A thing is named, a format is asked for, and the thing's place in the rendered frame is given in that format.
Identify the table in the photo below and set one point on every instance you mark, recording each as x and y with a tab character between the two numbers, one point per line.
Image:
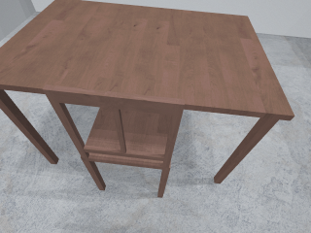
215	62

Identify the chair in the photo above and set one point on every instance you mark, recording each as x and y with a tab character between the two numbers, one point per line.
129	129

